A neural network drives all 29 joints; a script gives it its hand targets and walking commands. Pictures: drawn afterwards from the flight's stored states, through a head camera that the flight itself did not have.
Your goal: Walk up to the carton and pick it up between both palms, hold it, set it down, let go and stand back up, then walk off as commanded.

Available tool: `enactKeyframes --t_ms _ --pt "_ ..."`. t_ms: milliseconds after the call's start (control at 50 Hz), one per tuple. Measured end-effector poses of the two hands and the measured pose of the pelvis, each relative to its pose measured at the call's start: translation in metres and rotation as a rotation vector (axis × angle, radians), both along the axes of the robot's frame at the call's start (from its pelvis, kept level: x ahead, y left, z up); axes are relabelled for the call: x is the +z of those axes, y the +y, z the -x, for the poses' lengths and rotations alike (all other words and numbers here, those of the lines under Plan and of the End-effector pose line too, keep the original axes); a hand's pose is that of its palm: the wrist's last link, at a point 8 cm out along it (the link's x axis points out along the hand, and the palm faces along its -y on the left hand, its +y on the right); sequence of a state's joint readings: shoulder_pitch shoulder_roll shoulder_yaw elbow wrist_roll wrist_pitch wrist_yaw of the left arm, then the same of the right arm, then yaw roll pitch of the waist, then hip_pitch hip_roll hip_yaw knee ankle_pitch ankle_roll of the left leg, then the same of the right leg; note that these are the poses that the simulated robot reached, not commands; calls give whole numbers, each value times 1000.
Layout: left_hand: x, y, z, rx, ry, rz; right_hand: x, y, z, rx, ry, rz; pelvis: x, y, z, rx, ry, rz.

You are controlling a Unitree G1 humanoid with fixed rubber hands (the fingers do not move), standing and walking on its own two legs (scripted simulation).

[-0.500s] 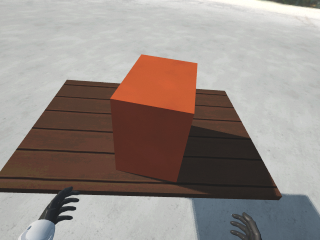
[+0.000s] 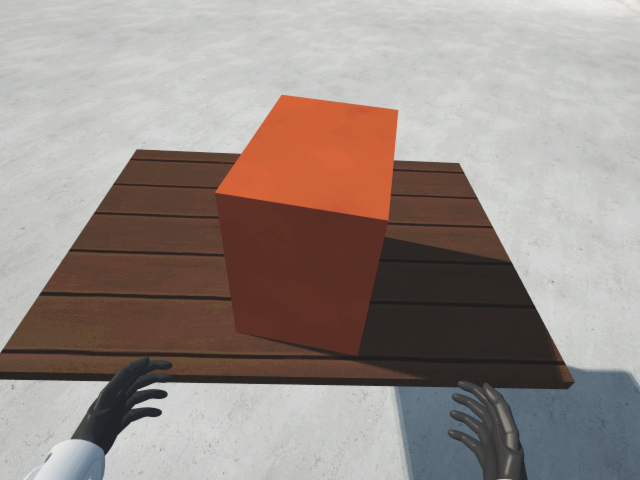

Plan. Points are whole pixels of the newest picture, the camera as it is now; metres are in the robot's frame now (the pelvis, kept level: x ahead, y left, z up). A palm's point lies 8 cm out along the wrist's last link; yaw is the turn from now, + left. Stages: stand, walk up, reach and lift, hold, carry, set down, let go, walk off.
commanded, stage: reach and lift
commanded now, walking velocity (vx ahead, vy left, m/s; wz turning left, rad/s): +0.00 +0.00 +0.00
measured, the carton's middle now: (318, 219) +0.51 +0.03 +0.08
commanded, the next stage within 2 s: none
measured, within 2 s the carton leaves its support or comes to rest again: neither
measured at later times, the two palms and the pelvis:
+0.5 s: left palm (124, 343) +0.26 +0.24 +0.09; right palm (485, 418) +0.21 -0.16 +0.07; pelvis +0.01 +0.00 +0.00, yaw -1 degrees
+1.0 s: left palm (139, 271) +0.32 +0.24 +0.14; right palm (477, 333) +0.28 -0.15 +0.12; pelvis +0.02 +0.00 +0.00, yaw -1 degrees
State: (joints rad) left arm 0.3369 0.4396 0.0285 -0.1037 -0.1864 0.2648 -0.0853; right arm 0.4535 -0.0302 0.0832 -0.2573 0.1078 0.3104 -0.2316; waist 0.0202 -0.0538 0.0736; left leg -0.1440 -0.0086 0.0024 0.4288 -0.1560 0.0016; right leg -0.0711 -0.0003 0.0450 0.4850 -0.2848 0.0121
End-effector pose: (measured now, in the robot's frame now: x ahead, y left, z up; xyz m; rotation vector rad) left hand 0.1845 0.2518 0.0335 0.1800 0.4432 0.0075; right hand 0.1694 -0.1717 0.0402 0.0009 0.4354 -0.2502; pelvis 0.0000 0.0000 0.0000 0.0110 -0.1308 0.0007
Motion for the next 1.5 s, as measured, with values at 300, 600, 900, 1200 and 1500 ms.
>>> enactKeyframes --t_ms 300,600,900,1200,1500 --pt "39 -2 -39 -47 -153 36 18 12 -8 -18 -28 -29 -1 6 -3 -10 -1 4" --pt "61 -16 -88 -67 -161 42 36 16 -59 23 -80 -48 1 0 -17 -10 26 -5" --pt "89 -17 -128 -65 -183 42 61 15 -101 61 -139 -24 2 -3 -26 -10 47 -9" --pt "119 -4 -166 -18 -185 70 96 35 -142 141 -194 22 2 0 -14 -11 31 -5" --pt "160 0 -211 13 -220 111 118 39 -194 103 -216 35 2 2 -15 -11 36 -2"
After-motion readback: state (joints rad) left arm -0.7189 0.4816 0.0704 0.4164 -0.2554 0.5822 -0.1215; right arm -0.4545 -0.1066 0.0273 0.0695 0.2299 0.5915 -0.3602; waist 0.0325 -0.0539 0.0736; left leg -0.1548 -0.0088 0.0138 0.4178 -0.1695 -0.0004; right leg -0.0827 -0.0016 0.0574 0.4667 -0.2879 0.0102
